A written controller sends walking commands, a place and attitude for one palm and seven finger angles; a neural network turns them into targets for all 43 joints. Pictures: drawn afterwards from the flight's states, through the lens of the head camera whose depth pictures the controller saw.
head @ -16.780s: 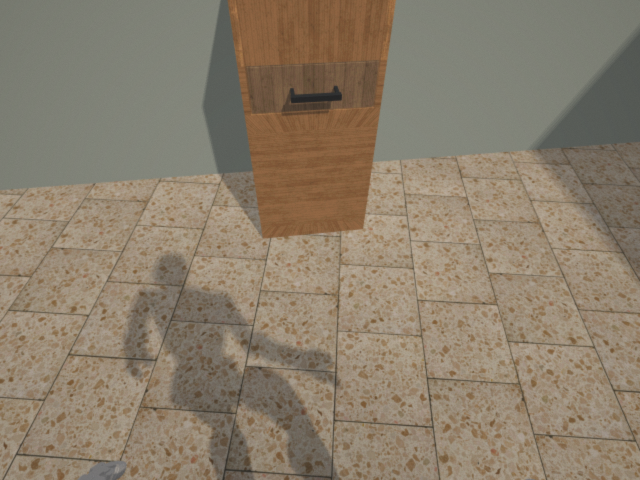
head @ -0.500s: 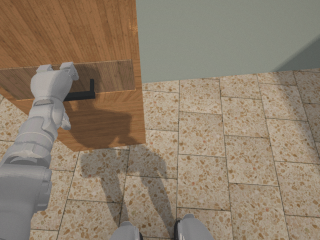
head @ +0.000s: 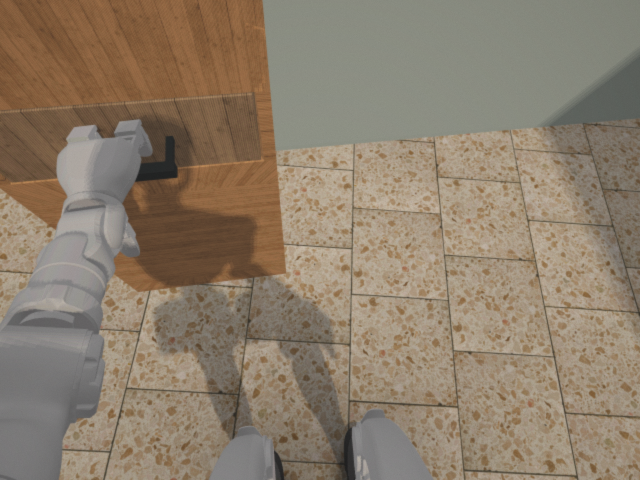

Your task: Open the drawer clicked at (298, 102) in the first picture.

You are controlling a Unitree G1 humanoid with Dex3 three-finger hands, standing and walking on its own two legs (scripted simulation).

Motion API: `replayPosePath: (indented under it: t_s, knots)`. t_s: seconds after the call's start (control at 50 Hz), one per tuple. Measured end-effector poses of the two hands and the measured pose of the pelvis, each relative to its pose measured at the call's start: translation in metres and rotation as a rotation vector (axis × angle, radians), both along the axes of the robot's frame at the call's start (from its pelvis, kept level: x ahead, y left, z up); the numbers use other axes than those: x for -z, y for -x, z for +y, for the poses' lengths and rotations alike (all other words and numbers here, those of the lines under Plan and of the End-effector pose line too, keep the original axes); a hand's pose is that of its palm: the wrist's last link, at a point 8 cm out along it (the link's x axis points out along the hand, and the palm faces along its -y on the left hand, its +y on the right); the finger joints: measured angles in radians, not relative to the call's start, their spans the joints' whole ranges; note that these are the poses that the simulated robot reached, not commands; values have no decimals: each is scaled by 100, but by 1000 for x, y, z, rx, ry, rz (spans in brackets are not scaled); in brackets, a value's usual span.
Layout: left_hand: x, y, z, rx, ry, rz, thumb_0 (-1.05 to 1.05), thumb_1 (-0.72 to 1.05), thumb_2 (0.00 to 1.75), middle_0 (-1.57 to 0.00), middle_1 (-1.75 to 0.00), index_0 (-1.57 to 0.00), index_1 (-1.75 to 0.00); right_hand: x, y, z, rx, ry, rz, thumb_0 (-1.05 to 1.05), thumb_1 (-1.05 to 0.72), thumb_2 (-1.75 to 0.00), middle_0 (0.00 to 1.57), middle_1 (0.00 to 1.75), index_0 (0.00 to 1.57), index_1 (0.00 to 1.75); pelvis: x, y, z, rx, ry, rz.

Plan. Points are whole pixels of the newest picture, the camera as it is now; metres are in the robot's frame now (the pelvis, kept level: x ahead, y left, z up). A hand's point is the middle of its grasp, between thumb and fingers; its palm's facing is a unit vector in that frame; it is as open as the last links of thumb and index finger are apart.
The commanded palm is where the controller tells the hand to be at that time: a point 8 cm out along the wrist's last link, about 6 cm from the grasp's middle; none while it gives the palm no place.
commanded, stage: lower the fingers behind the handle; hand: left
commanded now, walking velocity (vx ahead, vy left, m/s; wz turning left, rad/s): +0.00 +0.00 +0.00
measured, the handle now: (121, 161) +0.55 +0.25 -0.03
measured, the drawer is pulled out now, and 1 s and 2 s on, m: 0.00 0.00 0.00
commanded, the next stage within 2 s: close the thumb around the handle in 0.96 s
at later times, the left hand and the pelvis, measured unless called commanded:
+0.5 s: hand (127, 205) +0.49 +0.24 -0.06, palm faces -0.08 -0.03 -1.00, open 13.8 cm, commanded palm +0.49 +0.22 -0.01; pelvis -0.02 +0.00 -0.03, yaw +0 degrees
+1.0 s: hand (128, 201) +0.50 +0.24 -0.06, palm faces -0.08 -0.03 -1.00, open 13.8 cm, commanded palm +0.49 +0.22 -0.01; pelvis -0.02 +0.00 -0.04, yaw +0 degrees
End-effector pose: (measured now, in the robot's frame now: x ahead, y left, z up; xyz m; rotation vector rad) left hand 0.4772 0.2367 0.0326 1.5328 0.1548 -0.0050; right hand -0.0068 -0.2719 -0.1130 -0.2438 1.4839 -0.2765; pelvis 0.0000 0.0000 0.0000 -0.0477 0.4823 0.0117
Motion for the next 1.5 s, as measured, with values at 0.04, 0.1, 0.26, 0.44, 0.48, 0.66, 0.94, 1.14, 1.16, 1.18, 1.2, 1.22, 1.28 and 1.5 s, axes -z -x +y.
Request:
replayPosePath:
  t_s: [0.04,0.1,0.26,0.44,0.48,0.66,0.94,1.14,1.16,1.18,1.2,1.22,1.28,1.5]
  knots:
    - [2,1,-1,8,-3,-3,0,-49,30,-32,-120,-31,-120,1,1,-1,-2,3,-2,0,-91,-90,20,30,21,30,2,1,0,0,0,3]
    - [6,2,-2,15,-3,-15,0,-49,30,-32,-120,-31,-120,5,2,-2,-5,4,-2,0,-91,-90,20,30,21,30,5,3,-1,-1,2,9]
    - [21,4,3,-12,-11,-13,0,-49,30,-32,-120,-31,-120,14,6,-3,-12,4,-1,0,-91,-90,20,30,21,30,15,9,-2,-1,4,26]
    - [29,3,5,-1,-8,-19,0,-49,30,-32,-120,-31,-120,22,11,-2,-16,6,9,0,-91,-90,20,30,21,30,24,14,-2,-4,10,45]
    - [33,3,4,0,-9,-14,0,-49,30,-32,-120,-31,-120,24,12,-1,-18,5,11,0,-91,-90,20,30,21,30,26,15,-2,-4,11,48]
    - [38,-5,5,-10,-19,-33,0,-49,30,-31,-120,-32,-120,33,17,0,-16,8,9,0,-91,-90,20,30,21,30,37,20,-1,-4,16,68]
    - [37,-5,6,2,-12,-12,0,-49,30,-31,-120,-31,-120,32,21,5,-11,2,12,0,-91,-90,20,30,21,30,35,20,1,-3,17,64]
    - [38,-5,4,0,-13,-30,0,-47,31,-31,-120,-32,-120,31,19,4,-14,4,19,0,-91,-90,20,30,21,30,35,18,1,-5,19,65]
    - [38,-5,4,-2,-15,-28,0,-46,32,-31,-120,-32,-120,31,19,3,-15,4,19,0,-91,-90,20,30,21,30,35,18,1,-5,19,65]
    - [38,-6,4,-3,-18,-26,0,-44,32,-31,-120,-32,-120,31,18,3,-15,5,18,0,-91,-90,20,30,21,30,35,18,1,-5,19,65]
    - [38,-7,4,-5,-18,-25,0,-41,34,-31,-121,-32,-121,31,18,3,-15,6,17,0,-91,-90,20,30,21,30,35,18,1,-6,20,64]
    - [38,-7,5,-8,-17,-21,0,-38,35,-32,-121,-32,-121,31,17,3,-16,7,16,0,-91,-90,20,30,21,30,35,18,1,-5,20,64]
    - [38,-9,5,-11,-13,-13,0,-28,39,-33,-122,-33,-122,30,16,2,-15,11,11,0,-91,-90,20,30,21,30,35,18,1,-4,19,67]
    - [38,-10,6,2,-15,-14,0,27,63,-36,-128,-37,-128,31,16,3,-14,10,15,0,-91,-90,20,30,21,30,36,17,1,-4,19,70]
